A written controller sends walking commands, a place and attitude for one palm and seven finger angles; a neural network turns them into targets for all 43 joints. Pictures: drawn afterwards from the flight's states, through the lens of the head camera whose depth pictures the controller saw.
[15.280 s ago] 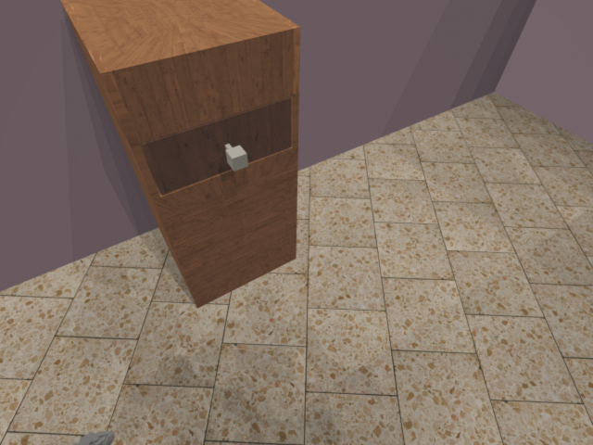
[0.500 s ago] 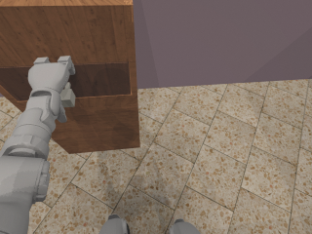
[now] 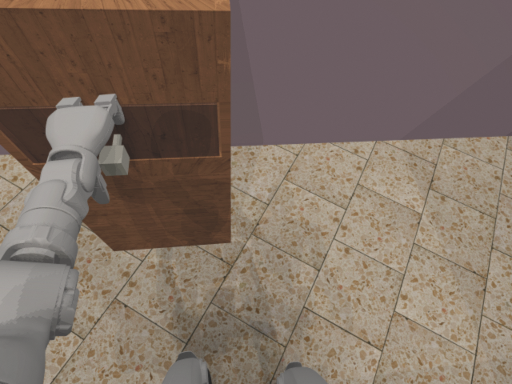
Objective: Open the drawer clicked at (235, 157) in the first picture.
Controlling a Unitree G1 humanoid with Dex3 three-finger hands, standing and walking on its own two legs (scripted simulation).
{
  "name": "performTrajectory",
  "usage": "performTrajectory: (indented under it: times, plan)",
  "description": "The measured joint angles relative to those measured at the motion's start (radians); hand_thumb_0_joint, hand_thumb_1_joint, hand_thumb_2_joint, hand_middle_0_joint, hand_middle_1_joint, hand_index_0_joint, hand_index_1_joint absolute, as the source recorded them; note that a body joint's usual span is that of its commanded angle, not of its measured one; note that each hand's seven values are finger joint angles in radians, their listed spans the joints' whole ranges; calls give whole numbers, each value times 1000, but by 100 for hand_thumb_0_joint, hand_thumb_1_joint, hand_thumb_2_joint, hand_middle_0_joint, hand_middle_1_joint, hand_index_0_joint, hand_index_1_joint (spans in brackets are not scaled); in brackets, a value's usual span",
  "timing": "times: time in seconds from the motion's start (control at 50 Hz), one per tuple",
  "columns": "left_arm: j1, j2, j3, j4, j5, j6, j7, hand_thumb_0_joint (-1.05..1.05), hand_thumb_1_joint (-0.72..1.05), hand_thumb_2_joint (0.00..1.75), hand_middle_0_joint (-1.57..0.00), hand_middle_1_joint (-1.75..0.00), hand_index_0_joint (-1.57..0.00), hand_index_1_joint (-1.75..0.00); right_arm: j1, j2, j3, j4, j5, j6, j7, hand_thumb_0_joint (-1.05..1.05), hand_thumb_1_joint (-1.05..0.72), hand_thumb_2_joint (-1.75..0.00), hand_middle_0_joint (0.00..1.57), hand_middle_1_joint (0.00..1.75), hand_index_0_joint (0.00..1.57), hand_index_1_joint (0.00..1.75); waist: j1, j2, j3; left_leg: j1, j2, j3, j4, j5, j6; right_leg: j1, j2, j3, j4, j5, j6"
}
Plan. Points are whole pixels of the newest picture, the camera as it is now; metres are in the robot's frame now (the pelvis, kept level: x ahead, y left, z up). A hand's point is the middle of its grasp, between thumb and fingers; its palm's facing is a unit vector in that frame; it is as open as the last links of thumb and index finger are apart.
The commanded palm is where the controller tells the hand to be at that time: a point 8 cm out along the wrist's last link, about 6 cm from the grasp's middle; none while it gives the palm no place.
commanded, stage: move the hooked fingers above the handle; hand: left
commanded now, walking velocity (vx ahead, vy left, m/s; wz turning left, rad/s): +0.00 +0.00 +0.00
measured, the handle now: (115, 152) +0.54 +0.23 -0.05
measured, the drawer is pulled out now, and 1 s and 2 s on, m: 0.00 0.00 0.00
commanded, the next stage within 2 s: lower the fingers behind the handle in 0.12 s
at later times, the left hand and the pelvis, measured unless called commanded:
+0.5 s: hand (98, 161) +0.48 +0.23 +0.00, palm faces -0.08 -0.05 -1.00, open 13.9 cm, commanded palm +0.48 +0.23 +0.06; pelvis +0.00 +0.00 -0.01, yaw +0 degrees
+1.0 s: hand (103, 171) +0.48 +0.24 -0.03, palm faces -0.08 -0.04 -1.00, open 13.9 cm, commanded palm +0.48 +0.22 +0.02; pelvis -0.02 +0.00 -0.03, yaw -1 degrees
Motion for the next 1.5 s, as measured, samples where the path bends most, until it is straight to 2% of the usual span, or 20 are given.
performTrajectory:
  times: [0.1, 0.2, 0.38, 0.48, 0.6, 0.7, 0.82, 0.92, 1.1, 1.3, 1.5]
  plan:
    - [28, 2, 20, -18, 5, -4, 3, 0, -49, 30, -32, -120, -32, -120, -1, 2, 3, -4, 0, 8, 2, 0, -91, -90, 20, 30, 20, 30, 0, 2, -3, 18, 2, 6, -8, -3, 1, 16, 1, 6, -11, 2, 1]
    - [62, 1, 22, -35, -5, -5, 1, 0, -49, 30, -32, -120, -32, -120, 2, 6, 2, -3, 2, 16, 5, 0, -91, -90, 20, 30, 20, 30, 14, 6, -3, 43, 0, 11, -21, -3, 2, 40, 0, 10, -25, 4, 3]
    - [57, -7, -22, -20, -9, -40, -7, 0, -49, 30, -32, -120, -32, -120, -6, 9, -3, 0, 3, 12, 2, 0, -91, -90, 20, 30, 20, 30, 26, 2, -2, 36, -9, 0, -14, 0, 3, 38, -8, -1, -14, -1, 4]
    - [42, -16, -4, -5, 12, -54, 33, 0, -49, 30, -32, -120, -32, -120, -22, 3, -1, -3, -5, 8, 4, 0, -91, -90, 20, 30, 20, 30, 14, 1, -12, -13, -6, -3, 25, -9, 3, -12, -6, -1, 29, -14, 3]
    - [25, -12, 21, 15, 30, -9, 73, 0, -49, 30, -32, -120, -32, -120, -32, 1, 1, -11, -11, 6, 9, 0, -91, -90, 20, 30, 20, 30, 1, 6, -14, -67, 1, -3, 66, -18, 2, -69, 0, 2, 76, -25, 2]
    - [19, -13, 14, 28, 23, 19, 63, 0, -49, 30, -32, -120, -32, -120, -25, 5, 6, -3, -8, 8, 6, 0, -91, -90, 20, 30, 20, 30, 1, 9, -7, -75, 4, -4, 75, -19, 2, -79, 3, 2, 86, -25, 1]
    - [18, 8, 18, 32, 23, -8, 42, 0, -49, 30, -32, -120, -32, -120, -10, 11, 12, 4, -7, -2, -5, 0, -91, -90, 20, 30, 20, 30, -6, 9, -12, -97, 6, -7, 90, -20, 0, -100, 6, 0, 102, -28, -1]
    - [20, 8, 18, 28, 26, -26, 60, 0, -49, 30, -32, -120, -32, -120, -1, 9, 9, 11, -11, -7, -1, 0, -91, -90, 20, 30, 20, 30, -3, 12, -20, -126, 8, -10, 117, -29, 0, -129, 7, -1, 129, -38, -1]
    - [-16, 17, 19, 62, 36, -3, 88, 0, -49, 30, -32, -120, -31, -120, -21, 6, 15, 5, -13, -15, 2, 0, -91, -90, 20, 30, 20, 30, -15, 12, -17, -193, 8, -18, 169, -40, 2, -193, 7, -5, 184, -54, 0]
    - [-47, 32, 36, 66, 41, 0, 77, 0, -49, 30, -32, -120, -32, -121, -35, 6, 30, -11, -15, -20, 0, 0, -91, -90, 20, 30, 20, 30, -27, 12, -16, -253, 12, -20, 217, -54, 6, -252, 11, -4, 231, -68, 3]
    - [-43, 39, 49, 41, 46, -14, 87, 0, -49, 30, -32, -120, -31, -121, -35, 9, 35, -14, -17, -14, 5, 0, -91, -90, 20, 30, 20, 30, -24, 14, -19, -305, 14, -20, 267, -73, 9, -302, 12, -1, 280, -87, 7]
